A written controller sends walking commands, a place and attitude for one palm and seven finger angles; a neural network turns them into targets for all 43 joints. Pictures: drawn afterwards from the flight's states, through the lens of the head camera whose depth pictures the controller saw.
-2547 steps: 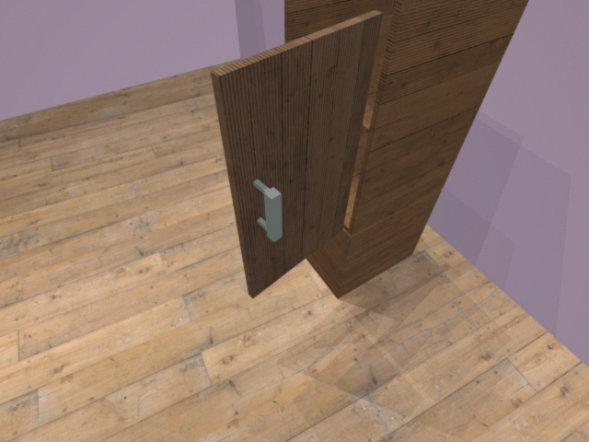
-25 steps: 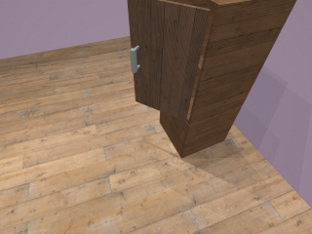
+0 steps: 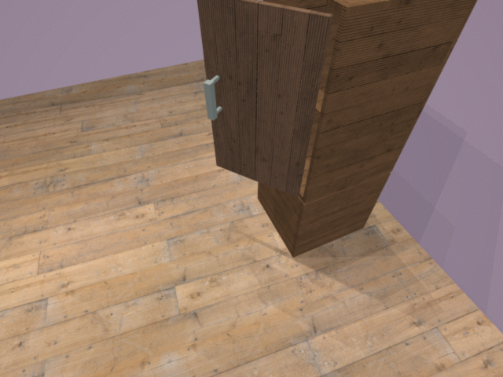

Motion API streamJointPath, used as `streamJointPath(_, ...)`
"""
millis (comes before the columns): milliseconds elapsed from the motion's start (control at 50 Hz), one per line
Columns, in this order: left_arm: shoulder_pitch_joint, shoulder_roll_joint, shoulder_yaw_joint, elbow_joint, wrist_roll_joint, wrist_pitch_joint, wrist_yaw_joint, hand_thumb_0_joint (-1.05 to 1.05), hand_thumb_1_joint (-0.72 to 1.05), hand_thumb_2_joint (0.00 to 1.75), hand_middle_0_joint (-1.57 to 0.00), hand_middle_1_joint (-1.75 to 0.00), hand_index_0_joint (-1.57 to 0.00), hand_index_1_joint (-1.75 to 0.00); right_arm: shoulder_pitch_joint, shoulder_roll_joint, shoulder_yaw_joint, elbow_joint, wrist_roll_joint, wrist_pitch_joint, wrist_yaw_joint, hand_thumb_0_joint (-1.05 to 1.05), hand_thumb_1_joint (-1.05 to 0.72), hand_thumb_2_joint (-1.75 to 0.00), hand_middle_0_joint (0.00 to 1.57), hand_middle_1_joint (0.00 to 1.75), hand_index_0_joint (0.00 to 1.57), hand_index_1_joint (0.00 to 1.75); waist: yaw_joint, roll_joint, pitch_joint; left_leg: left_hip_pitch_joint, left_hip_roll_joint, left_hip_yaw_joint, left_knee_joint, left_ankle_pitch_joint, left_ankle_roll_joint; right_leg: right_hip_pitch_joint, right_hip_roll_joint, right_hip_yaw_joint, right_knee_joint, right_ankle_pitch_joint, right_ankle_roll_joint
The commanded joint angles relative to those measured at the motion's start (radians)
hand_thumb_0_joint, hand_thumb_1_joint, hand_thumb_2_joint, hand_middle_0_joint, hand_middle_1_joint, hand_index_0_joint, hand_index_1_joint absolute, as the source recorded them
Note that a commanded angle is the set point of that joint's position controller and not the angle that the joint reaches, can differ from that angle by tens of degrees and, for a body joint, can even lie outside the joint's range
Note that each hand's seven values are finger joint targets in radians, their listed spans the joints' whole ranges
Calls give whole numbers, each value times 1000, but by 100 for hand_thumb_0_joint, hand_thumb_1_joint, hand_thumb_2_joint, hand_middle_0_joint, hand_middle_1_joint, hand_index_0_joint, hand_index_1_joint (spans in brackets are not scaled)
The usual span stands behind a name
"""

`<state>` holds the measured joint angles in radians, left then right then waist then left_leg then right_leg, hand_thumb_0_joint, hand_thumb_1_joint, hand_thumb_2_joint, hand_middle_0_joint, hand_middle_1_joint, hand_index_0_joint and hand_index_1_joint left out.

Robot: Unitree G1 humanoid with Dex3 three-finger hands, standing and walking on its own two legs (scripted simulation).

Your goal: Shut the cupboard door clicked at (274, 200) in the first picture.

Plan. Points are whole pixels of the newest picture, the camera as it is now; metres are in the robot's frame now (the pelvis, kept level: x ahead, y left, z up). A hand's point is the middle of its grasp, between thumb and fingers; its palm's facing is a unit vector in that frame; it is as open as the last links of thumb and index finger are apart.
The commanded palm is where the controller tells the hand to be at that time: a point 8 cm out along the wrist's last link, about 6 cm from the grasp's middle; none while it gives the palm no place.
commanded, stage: walk to a spot facing it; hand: left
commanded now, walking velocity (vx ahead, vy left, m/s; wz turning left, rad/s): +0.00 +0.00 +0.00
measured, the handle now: (214, 97) +0.86 +0.16 -0.03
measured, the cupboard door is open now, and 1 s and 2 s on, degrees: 38 38 38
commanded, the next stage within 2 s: none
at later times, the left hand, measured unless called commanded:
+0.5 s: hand out of the picture -0.01 +0.22 -0.20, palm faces +0.17 -0.96 -0.23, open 7.4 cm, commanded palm none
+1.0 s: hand out of the picture -0.03 +0.23 -0.16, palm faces +0.45 -0.84 -0.31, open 7.4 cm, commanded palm none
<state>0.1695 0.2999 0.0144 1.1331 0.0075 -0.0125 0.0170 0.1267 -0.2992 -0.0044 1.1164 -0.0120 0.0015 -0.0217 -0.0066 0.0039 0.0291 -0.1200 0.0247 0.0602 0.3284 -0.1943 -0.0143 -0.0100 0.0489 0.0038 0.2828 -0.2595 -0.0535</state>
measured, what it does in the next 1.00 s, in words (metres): steps on the spot, turning left: left foot, then right foot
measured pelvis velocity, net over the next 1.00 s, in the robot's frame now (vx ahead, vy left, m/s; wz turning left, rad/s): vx -0.01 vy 0.00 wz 0.50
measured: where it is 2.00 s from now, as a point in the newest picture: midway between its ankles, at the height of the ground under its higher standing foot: outside the picture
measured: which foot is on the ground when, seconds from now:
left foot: down 0.00-0.28, up 0.30-0.50, down 0.52-0.86, up 0.88-1.00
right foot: down 0.00-0.52, up 0.54-0.86, down 0.88-1.00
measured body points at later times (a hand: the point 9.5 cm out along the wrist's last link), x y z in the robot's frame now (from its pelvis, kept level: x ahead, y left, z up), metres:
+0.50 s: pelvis -0.01 +0.02 -0.02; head +0.02 +0.04 +0.43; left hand -0.02 +0.28 -0.18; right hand +0.05 -0.22 -0.17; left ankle -0.01 +0.14 -0.74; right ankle -0.07 -0.08 -0.75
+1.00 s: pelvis -0.01 +0.00 -0.01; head +0.04 +0.01 +0.43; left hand -0.05 +0.27 -0.14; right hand +0.17 -0.22 -0.16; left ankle -0.07 +0.11 -0.68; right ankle +0.03 -0.12 -0.75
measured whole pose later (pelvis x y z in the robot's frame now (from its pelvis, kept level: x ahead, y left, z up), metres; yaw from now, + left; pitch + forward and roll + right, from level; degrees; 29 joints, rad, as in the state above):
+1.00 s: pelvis -0.01 +0.00 -0.01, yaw +29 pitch +1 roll +1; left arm 0.19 0.22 0.06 0.88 0.03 0.02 0.03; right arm 0.19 -0.27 -0.10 0.92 -0.03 0.07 0.02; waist -0.04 0.03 0.08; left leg -0.53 -0.03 -0.03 1.07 -0.44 -0.04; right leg -0.24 -0.06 -0.07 0.55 -0.32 0.01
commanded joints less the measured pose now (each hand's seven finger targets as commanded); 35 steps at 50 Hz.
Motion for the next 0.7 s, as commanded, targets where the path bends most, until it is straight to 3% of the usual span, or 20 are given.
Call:
streamJointPath(0, 0, 198, 34, -48, 2, -19, 15, 0, 90, 90, -20, -30, -20, -30, -7, -181, -33, -47, 2, -13, -13, 0, -90, -90, 20, 30, 20, 30, -2, -10, -57, 86, 105, -90, 0, 277, 28, -59, -171, 105, -18, 462, 12)
streamJointPath(100, 4, 196, 37, -53, 1, -18, 17, 0, 90, 90, -20, -30, -20, -30, 1, -176, -32, -48, 1, -11, -14, 0, -90, -90, 20, 30, 20, 30, -1, -12, -51, 70, 100, -87, 9, 274, 26, -46, -175, 96, -12, 489, 21)
streamJointPath(160, 53, 122, 28, -53, -1, 2, 26, 0, 90, 90, -20, -30, -20, -30, 41, -84, -17, -52, 1, 6, -11, 0, -90, -90, 20, 30, 20, 30, 3, -15, -51, 18, 86, -81, 59, 295, 13, -34, -189, 65, 43, 508, 36)
streamJointPath(200, 86, 120, 37, -65, -1, 12, 31, 0, 90, 90, -20, -30, -20, -30, 62, -68, -18, -62, 0, 18, -11, 0, -90, -90, 20, 30, 20, 30, 13, -32, -44, -55, 67, -73, 112, 263, 4, -4, -211, 65, 78, 548, 28)
streamJointPath(240, 122, 136, 54, -80, 3, 19, 34, 0, 90, 90, -20, -30, -20, -30, 50, -65, -26, -88, 1, 27, -11, 0, -90, -90, 20, 30, 20, 30, 32, -83, -21, -151, 28, -56, 232, 111, -4, 19, -266, 86, 86, 620, -15)
streamJointPath(280, 143, 144, 63, -96, 11, 21, 36, 0, 90, 90, -20, -30, -20, -30, 38, -49, -40, -116, -1, 40, -10, 0, -90, -90, 20, 30, 20, 30, 45, -148, 14, -289, -1, -54, 469, -271, -5, 39, -377, 138, 88, 743, -115)
streamJointPath(300, 135, 140, 65, -111, 18, 21, 37, 0, 90, 90, -20, -30, -20, -30, 35, -46, -46, -128, -1, 45, -8, 0, -90, -90, 20, 30, 20, 30, 40, -135, 36, -330, 6, -71, 575, -334, -5, 20, -412, 145, 88, 742, -167)
streamJointPath(320, 106, 139, 70, -133, 21, 21, 37, 0, 90, 90, -20, -30, -20, -30, 38, -36, -51, -139, 2, 48, -4, 0, -90, -90, 20, 30, 20, 30, 25, -112, 62, -347, 17, -77, 613, -353, -10, 2, -416, 121, 95, 732, -186)
streamJointPath(360, 67, 146, 77, -168, 23, 20, 35, 0, 90, 90, -20, -30, -20, -30, 53, -19, -53, -159, 4, 50, 7, 0, -90, -90, 20, 30, 20, 30, 2, -84, 80, -314, 45, -76, 556, -331, -14, -56, -414, 67, 120, 694, -165)
streamJointPath(420, 62, 142, 84, -194, 20, 19, 28, 0, 90, 90, -20, -30, -20, -30, 98, 7, -53, -171, -2, 50, 20, 0, -90, -90, 20, 30, 20, 30, -17, -103, 62, -227, 29, -3, 406, -179, -16, -115, -368, -18, 180, 590, -106)
streamJointPath(440, 66, 135, 84, -196, 17, 20, 25, 0, 90, 90, -20, -30, -20, -30, 128, 3, -56, -168, -5, 47, 24, 0, -90, -90, 20, 30, 20, 30, -27, -96, 44, -160, 18, 12, 320, -105, -10, -142, -346, -55, 243, 552, -72)
streamJointPath(460, 75, 126, 81, -201, 11, 24, 23, 0, 90, 90, -20, -30, -20, -30, 195, -17, -61, -160, -11, 42, 25, 0, -90, -90, 20, 30, 20, 30, -57, -39, 0, -57, 23, -9, 218, 53, 7, -192, -315, -105, 362, 465, -24)
streamJointPath(480, 114, 75, 79, -220, 3, 32, 20, 0, 90, 90, -20, -30, -20, -30, 251, -94, -79, -162, -22, 31, 24, 0, -90, -90, 20, 30, 20, 30, -64, 203, -52, 34, 196, -290, 112, 373, 102, -338, -196, -167, 574, 138, 60)
streamJointPath(500, 89, 36, 63, -260, 2, 33, 21, 0, 90, 90, -20, -30, -20, -30, 289, -160, -96, -160, -20, 31, 16, 0, -90, -90, 20, 30, 20, 30, -74, 315, -71, 20, 369, -549, 6, 503, 238, -435, -99, -108, 774, -417, 87)
streamJointPath(520, 49, 41, 69, -281, 11, 43, 23, 0, 90, 90, -20, -30, -20, -30, 289, -168, -100, -160, -23, 33, 9, 0, -90, -90, 20, 30, 20, 30, -76, 175, -69, -66, 367, -557, -33, 195, 250, -433, -103, -10, 852, -399, 74)
streamJointPath(540, 11, 33, 71, -287, 11, 46, 21, 0, 90, 90, -20, -30, -20, -30, 237, -154, -96, -180, -24, 29, 5, 0, -90, -90, 20, 30, 20, 30, -55, 174, -31, -133, 327, -561, -56, 21, 232, -472, -121, 18, 872, -331, 73)
streamJointPath(560, 2, 42, 76, -286, 13, 45, 16, 0, 90, 90, -20, -30, -20, -30, 191, -129, -91, -194, -24, 26, 1, 0, -90, -90, 20, 30, 20, 30, -46, 180, -2, -186, 297, -534, -74, -65, 210, -480, -127, 31, 870, -268, 76)
streamJointPath(600, 25, 27, 76, -280, 14, 42, 6, 0, 90, 90, -20, -30, -20, -30, 140, -110, -85, -207, -25, 21, -2, 0, -90, -90, 20, 30, 20, 30, -16, 128, -7, -176, 225, -450, -57, -42, 178, -475, -115, 22, 790, -194, 85)
streamJointPath(640, 36, 17, 74, -281, 13, 39, 4, 0, 90, 90, -20, -30, -20, -30, 150, -118, -89, -207, -24, 19, -3, 0, -90, -90, 20, 30, 20, 30, -19, 105, -59, -113, 205, -431, -34, 34, 180, -457, -96, 10, 706, -194, 91)
streamJointPath(680, 36, 9, 73, -289, 13, 40, 6, 0, 90, 90, -20, -30, -20, -30, 151, -121, -96, -211, -24, 24, -1, 0, -90, -90, 20, 30, 20, 30, -23, 99, -85, -99, 194, -434, -32, 25, 180, -438, -81, 2, 649, -192, 95)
